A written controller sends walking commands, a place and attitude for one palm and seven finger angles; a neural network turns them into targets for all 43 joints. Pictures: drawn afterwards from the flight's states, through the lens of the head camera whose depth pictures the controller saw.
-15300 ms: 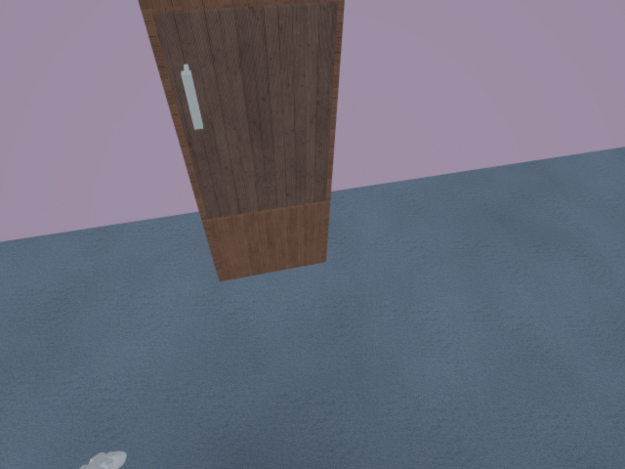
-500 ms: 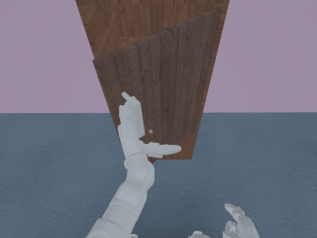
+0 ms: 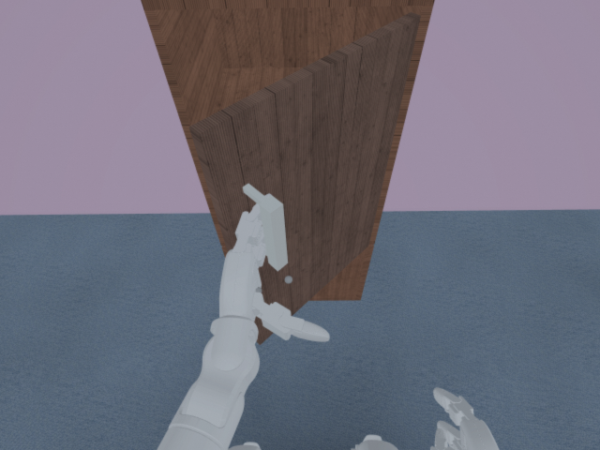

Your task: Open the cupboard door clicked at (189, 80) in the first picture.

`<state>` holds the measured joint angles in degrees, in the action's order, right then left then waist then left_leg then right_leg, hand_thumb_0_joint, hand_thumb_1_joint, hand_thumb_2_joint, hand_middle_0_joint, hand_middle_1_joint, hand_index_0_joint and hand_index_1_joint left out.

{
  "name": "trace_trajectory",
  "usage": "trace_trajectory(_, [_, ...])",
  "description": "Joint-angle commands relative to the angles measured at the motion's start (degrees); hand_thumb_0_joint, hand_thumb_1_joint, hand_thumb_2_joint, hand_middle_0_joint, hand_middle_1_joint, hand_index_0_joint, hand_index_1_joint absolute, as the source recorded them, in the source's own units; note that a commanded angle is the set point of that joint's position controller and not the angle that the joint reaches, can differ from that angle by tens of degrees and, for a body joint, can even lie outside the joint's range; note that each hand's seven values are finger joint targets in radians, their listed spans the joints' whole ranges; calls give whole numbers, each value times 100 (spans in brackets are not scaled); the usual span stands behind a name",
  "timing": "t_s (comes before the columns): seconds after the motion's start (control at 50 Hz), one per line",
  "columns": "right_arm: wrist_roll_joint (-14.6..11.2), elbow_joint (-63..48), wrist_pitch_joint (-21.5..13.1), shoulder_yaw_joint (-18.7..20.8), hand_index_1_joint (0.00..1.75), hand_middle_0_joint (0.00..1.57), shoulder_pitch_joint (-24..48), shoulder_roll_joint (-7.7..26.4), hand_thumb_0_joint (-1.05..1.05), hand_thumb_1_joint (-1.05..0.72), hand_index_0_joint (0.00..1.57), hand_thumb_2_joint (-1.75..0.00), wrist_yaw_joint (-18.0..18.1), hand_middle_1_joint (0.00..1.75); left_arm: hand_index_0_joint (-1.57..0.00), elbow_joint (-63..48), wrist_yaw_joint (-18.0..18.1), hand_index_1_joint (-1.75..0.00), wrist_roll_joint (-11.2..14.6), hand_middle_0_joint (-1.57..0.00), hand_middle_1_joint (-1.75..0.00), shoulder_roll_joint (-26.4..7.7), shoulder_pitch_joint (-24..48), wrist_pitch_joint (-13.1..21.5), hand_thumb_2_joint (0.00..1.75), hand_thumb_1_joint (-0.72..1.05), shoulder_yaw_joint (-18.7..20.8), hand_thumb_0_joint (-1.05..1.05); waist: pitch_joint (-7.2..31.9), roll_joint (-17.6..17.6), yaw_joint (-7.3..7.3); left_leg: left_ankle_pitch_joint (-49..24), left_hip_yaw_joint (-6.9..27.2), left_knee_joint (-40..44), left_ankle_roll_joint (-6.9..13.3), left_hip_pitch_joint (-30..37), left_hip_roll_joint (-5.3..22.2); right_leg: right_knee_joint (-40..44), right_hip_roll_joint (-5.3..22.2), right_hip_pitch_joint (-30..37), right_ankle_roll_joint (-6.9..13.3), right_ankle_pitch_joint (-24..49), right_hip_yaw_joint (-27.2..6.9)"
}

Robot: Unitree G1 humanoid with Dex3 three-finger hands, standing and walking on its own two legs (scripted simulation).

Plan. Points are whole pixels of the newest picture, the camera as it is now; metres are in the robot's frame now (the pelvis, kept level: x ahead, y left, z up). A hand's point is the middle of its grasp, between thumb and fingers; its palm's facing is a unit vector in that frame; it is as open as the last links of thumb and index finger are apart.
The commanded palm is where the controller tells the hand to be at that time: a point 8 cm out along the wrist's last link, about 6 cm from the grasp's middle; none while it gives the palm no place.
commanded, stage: slide the hand sideways off the handle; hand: left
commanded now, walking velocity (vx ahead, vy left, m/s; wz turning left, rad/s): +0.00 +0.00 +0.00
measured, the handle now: (265, 228) +0.39 +0.07 +0.07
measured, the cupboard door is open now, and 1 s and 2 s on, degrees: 44 45 45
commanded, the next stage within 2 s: draw the hand back to the body in 0.72 s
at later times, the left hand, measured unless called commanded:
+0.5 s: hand (251, 319) +0.26 +0.08 +0.06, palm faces +0.01 -1.00 -0.03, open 16.3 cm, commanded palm +0.23 +0.14 +0.06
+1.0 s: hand (207, 328) +0.24 +0.12 +0.09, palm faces +0.03 -1.00 -0.07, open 16.3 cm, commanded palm +0.21 +0.18 +0.09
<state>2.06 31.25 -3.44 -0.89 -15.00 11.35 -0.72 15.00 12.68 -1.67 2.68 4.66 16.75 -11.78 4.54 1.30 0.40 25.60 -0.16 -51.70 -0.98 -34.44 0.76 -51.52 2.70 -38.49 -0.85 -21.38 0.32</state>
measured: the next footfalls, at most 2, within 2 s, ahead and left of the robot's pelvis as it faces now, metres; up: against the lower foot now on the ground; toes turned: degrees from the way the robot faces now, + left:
none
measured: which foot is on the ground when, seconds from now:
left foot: down 0.00-1.00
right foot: down 0.00-1.00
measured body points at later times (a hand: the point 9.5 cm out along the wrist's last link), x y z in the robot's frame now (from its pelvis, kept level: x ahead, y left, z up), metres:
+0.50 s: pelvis +0.02 -0.02 +0.00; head +0.07 -0.04 +0.44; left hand +0.26 +0.13 +0.07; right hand +0.22 -0.23 -0.09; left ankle +0.00 +0.13 -0.69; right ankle +0.04 -0.13 -0.69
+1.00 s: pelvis +0.02 -0.01 -0.01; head +0.05 -0.03 +0.44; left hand +0.23 +0.17 +0.09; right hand +0.20 -0.23 -0.09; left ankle +0.00 +0.13 -0.69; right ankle +0.04 -0.13 -0.69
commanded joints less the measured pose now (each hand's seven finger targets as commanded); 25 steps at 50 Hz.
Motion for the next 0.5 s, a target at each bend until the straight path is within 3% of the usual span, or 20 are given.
trace_trajectory(0.0, [-37,-1028,-245,218,30,20,548,572,0,-90,20,-90,30,30,-15,-1712,-153,-30,-80,-15,-30,-43,751,372,30,-50,-34,0,1376,-423,-94,-906,-46,911,101,302,-141,721,-228,1216,302,794,282])
trace_trajectory(0.08, [-57,-1097,-227,204,30,20,583,569,0,-90,20,-90,114,30,-15,-2138,-255,-30,73,-15,-30,-292,163,283,30,-50,180,0,1316,-686,-137,-910,-66,901,133,280,-164,836,-238,1401,260,866,230])
trace_trajectory(0.18, [-73,-1096,-285,191,30,20,581,541,0,-90,20,-90,195,30,-15,-2686,-488,-30,213,-15,-30,-412,-327,332,30,-50,242,0,1265,-616,-94,-1100,-59,792,139,312,-194,795,-219,1473,230,1190,176])
trace_trajectory(0.22, [-69,-1082,-328,188,30,20,542,539,0,-90,20,-90,201,30,-15,-2773,-620,-30,241,-15,-30,-386,-553,360,30,-50,181,0,1165,-409,-35,-1132,-51,726,123,329,-190,725,-208,1325,215,1280,199])
trace_trajectory(0.3, [-80,-1120,-410,213,30,20,490,563,0,-90,20,-90,209,30,-15,-2949,-898,-30,313,-15,-30,-467,-1110,363,30,-50,194,0,1181,-502,-36,-1209,-15,632,120,279,-197,646,-202,1319,199,1422,203])
trace_trajectory(0.4, [-98,-1205,-463,203,30,20,528,570,0,-90,20,-90,255,30,-15,-3269,-1075,-30,418,-15,-30,-740,-1488,261,30,-50,456,0,1138,-417,-62,-1156,-23,521,123,124,-237,619,-179,1317,174,1416,124])
trace_trajectory(0.48, [-104,-1224,-502,218,30,20,522,563,0,-90,20,-90,310,30,-15,-3502,-1165,-30,558,-15,-30,-1036,-1856,308,30,-50,894,0,1316,-572,-156,-1303,-24,434,125,40,-254,576,-178,1532,167,1644,44])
